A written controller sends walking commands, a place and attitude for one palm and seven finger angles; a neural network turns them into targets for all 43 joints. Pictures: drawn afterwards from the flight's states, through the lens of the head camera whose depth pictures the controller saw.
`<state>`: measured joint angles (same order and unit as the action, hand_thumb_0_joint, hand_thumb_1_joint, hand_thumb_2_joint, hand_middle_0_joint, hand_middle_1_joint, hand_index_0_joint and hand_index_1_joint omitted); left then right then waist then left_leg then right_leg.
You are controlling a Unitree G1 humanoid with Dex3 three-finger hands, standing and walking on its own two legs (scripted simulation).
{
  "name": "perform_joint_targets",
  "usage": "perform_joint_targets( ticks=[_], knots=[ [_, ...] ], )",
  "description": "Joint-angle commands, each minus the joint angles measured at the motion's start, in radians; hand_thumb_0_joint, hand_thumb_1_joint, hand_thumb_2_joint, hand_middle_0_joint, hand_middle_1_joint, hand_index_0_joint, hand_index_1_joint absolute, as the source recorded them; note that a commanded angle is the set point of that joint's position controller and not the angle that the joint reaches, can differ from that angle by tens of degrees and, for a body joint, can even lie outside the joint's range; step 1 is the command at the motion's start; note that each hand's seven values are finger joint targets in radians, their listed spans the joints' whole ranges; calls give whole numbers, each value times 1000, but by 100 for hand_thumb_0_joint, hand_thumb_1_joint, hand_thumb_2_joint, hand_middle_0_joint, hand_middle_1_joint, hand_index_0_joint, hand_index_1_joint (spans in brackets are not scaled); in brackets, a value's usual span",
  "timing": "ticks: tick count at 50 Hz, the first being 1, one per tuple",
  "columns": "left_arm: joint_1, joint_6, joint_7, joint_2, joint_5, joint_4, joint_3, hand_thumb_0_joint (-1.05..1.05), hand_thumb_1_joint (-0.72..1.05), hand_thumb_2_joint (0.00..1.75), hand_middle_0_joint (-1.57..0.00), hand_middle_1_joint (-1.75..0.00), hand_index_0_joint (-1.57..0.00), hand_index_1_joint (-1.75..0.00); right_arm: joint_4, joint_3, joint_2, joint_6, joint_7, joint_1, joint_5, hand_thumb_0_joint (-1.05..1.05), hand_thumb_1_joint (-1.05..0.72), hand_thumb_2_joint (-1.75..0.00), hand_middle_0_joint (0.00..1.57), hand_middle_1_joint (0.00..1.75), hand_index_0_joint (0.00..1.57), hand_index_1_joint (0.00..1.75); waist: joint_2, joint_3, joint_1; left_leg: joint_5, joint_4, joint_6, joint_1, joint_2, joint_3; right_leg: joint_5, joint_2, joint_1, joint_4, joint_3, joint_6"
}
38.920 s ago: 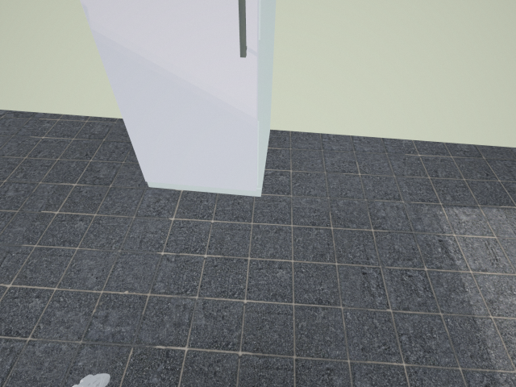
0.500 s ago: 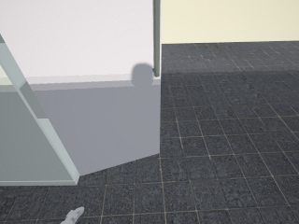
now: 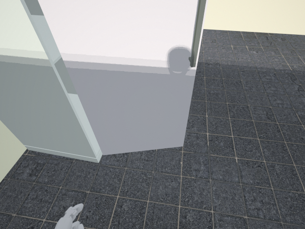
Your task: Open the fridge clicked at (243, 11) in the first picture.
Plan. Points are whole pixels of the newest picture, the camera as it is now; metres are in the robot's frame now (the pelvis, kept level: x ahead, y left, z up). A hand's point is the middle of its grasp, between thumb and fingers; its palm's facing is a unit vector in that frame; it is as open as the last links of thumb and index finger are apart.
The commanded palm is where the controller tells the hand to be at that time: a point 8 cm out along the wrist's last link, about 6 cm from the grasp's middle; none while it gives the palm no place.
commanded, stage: stop stepping back and stand still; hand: right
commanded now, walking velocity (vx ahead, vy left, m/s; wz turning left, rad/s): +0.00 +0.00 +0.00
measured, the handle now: (199, 9) +0.77 -0.12 +0.26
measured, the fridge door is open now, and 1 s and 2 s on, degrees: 72 72 72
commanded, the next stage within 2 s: let the arm hang, fingers relaxed in 0.26 s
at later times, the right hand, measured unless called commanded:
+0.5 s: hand (262, 211) +0.19 -0.25 -0.01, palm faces +0.12 +0.89 -0.44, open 7.4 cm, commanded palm none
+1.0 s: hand out of the picture -0.08 -0.18 -0.16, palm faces +0.02 +0.98 -0.20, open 7.3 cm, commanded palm none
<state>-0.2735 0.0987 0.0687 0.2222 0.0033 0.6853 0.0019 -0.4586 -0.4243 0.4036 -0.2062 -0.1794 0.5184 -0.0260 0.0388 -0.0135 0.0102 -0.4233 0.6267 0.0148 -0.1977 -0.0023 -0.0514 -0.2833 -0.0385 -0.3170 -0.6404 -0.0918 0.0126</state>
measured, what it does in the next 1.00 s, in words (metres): stands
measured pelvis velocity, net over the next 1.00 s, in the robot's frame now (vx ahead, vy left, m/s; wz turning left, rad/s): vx -0.03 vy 0.00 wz -0.01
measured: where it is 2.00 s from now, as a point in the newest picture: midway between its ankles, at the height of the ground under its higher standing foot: outside the picture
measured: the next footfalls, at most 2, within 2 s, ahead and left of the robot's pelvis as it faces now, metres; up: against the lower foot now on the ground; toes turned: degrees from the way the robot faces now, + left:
none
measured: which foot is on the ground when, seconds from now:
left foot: down 0.00-1.00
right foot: down 0.00-1.00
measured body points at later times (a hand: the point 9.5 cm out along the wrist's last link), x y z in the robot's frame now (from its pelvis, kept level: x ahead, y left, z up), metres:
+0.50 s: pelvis -0.01 +0.00 +0.00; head -0.01 +0.03 +0.45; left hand +0.16 +0.26 -0.10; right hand +0.18 -0.29 +0.01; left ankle -0.06 +0.11 -0.72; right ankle +0.01 -0.11 -0.72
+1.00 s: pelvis -0.03 +0.00 +0.02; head -0.01 +0.00 +0.47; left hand -0.05 +0.21 -0.14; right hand -0.08 -0.23 -0.14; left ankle -0.06 +0.11 -0.72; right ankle +0.01 -0.11 -0.72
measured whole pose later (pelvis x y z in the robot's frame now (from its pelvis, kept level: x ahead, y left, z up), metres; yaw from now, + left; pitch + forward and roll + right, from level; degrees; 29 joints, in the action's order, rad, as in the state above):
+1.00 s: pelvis -0.03 +0.00 +0.02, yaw -1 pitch -1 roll +1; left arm -0.30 -0.03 0.03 0.14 0.01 1.14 0.01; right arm 1.18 0.01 0.18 0.01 -0.03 0.34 0.01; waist -0.01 0.05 0.01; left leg -0.26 0.38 0.02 -0.11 0.01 -0.07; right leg -0.17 -0.03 -0.25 -0.44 -0.08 0.02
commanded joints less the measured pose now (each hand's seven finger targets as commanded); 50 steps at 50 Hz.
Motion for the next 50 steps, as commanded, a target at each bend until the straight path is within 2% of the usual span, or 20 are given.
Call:
perform_joint_targets(
  ticks=[1, 2, 3, 5, 7, 9, 10, 15, 17, 18, 19, 21, 22, 24, 26, 31, 33, 34, 41, 50],
  knots=[
    [133, 81, 14, 105, 15, -179, -35, 0, 90, 90, -20, -30, -20, -30, -274, -111, 210, -86, -6, -77, 4, 0, -90, -90, 20, 30, 20, 30, -295, -32, -6, 82, 41, -24, -113, -2, 15, 437, -221, 111, 282, 320, 85],
    [133, 85, 11, 104, 20, -171, -32, 0, 90, 90, -20, -30, -20, -30, -272, -123, 219, -92, -5, -90, 9, 0, -90, -90, 20, 30, 20, 30, -274, -10, -11, 27, 14, -21, -84, -4, 15, 386, -230, 68, 298, 306, 89],
    [124, 89, 9, 108, 15, -171, -36, 0, 90, 90, -20, -30, -20, -30, -269, -131, 216, -95, -7, -83, 10, 0, -90, -90, 20, 30, 20, 30, -253, -10, -12, 59, -48, -16, -55, -2, 9, 370, -212, 60, 275, 260, 81],
    [117, 90, 6, 108, 5, -182, -36, 0, 90, 90, -20, -30, -20, -30, -252, -157, 223, -98, -7, -22, 3, 0, -90, -90, 20, 30, 20, 30, -191, -63, -8, 297, -156, -7, 39, -20, 27, 379, -149, 40, 199, 164, 44],
    [99, 79, 0, 97, 0, -186, -39, 0, 90, 90, -20, -30, -20, -30, -223, -168, 216, -102, -8, 36, -8, 0, -90, -90, 20, 30, 20, 30, -116, -161, 5, 629, -148, 20, 99, -84, 113, 455, -85, 70, 90, 76, 11],
    [88, 67, -5, 94, -6, -186, -44, 0, 90, 90, -20, -30, -20, -30, -202, -152, 196, -90, -7, 69, -18, 0, -90, -90, 20, 30, 20, 30, -46, -223, 11, 836, -127, 30, 148, -130, 146, 470, -53, 73, 47, 36, -8],
    [88, 61, -5, 89, -7, -192, -40, 0, 90, 90, -20, -30, -20, -30, -207, -156, 205, -87, -9, 77, -19, 0, -90, -90, 20, 30, 20, 30, -31, -230, 11, 872, -115, 26, 161, -132, 137, 474, -50, 71, 59, 30, -7],
    [116, 38, 11, 91, -7, -203, -35, 0, 90, 90, -20, -30, -20, -30, -195, -141, 204, -65, -1, 73, -23, 0, -90, -90, 20, 30, 20, 30, -54, -195, 7, 772, -135, -7, 78, -90, 100, 531, -73, 135, 99, 47, 6],
    [122, 32, 16, 93, -7, -207, -34, 0, 90, 90, -20, -30, -20, -30, -188, -128, 200, -58, 2, 53, -23, 0, -90, -90, 20, 30, 20, 30, -58, -171, 5, 697, -155, -10, 45, -83, 100, 490, -77, 139, 113, 54, 6],
    [227, 68, -72, 294, -32, -69, -73, 0, 90, 90, -20, -30, -20, -30, 504, 320, 49, 115, 133, -75, 43, 0, -90, -90, 20, 30, 20, 30, -98, -67, 29, 780, -38, 11, -49, -163, 20, 587, -96, 65, 10, 78, 12],
    [157, 24, -70, 264, -16, -50, -94, 0, 90, 90, -20, -30, -20, -30, 543, 322, 10, 193, 155, -89, 43, 0, -90, -90, 20, 30, 20, 30, -85, -123, 26, 631, -75, 19, -80, -139, 73, 512, -106, 114, 36, 78, 8],
    [139, -33, -69, 236, -4, -37, -64, 0, 90, 90, -20, -30, -20, -30, 654, 341, -7, 207, 171, -160, 45, 0, -90, -90, 20, 30, 20, 30, -11, -70, -3, 289, -86, 16, -94, -107, 40, 260, -139, 1, 104, 147, 45],
    [142, -51, -68, 227, 4, -40, -50, 0, 90, 90, -20, -30, -20, -30, 713, 348, -1, 204, 174, -189, 47, 0, -90, -90, 20, 30, 20, 30, 53, -48, -10, 247, -115, 18, -83, -102, 41, 225, -129, -23, 118, 163, 49],
    [141, -71, -67, 200, 15, -17, -37, 0, 90, 90, -20, -30, -20, -30, 847, 363, 7, 200, 170, -241, 50, 0, -90, -90, 20, 30, 20, 30, 128, -51, -4, 325, -138, 36, -69, -129, 75, 260, -91, 3, 94, 144, 33],
    [129, -94, -65, 171, 25, 32, -28, 0, 90, 90, -20, -30, -20, -30, 989, 381, -7, 205, 163, -279, 48, 0, -90, -90, 20, 30, 20, 30, 115, -31, 5, 308, -177, 46, -86, -150, 102, 224, -63, 36, 106, 126, 19],
    [120, -112, -57, 135, 28, 163, -13, 0, 90, 90, -20, -30, -20, -30, 1261, 404, -32, 205, 157, -283, 42, 0, -90, -90, 20, 30, 20, 30, -103, 1, 2, 222, -253, 28, -30, -112, 107, 194, -68, 77, 210, 128, 12],
    [103, -111, -49, 109, 28, 216, -14, 0, 90, 90, -20, -30, -20, -30, 1344, 398, -61, 201, 157, -254, 41, 0, -90, -90, 20, 30, 20, 30, -174, 6, -2, 192, -288, 35, -11, -106, 112, 139, -67, 76, 233, 126, 12],
    [89, -112, -46, 105, 27, 230, -18, 0, 90, 90, -20, -30, -20, -30, 1371, 392, -68, 199, 155, -234, 43, 0, -90, -90, 20, 30, 20, 30, -177, -4, -7, 216, -305, 35, 9, -106, 108, 147, -70, 87, 226, 124, 14],
    [-8, -110, -35, 62, 15, 357, -22, 0, 90, 90, -20, -30, -20, -30, 1526, 413, -104, 190, 153, -200, 35, 0, -90, -90, 20, 30, 20, 30, -70, 23, 5, 226, -350, 38, 4, -109, 91, 155, -79, 126, 247, 114, 14],
    [-63, -110, -32, 24, 14, 426, -21, 0, 90, 90, -20, -30, -20, -30, 1602, 420, -146, 192, 141, -145, 36, 0, -90, -90, 20, 30, 20, 30, -27, 90, 0, 173, -349, 31, -23, -100, 81, 115, -79, 116, 291, 107, 18]
  ],
)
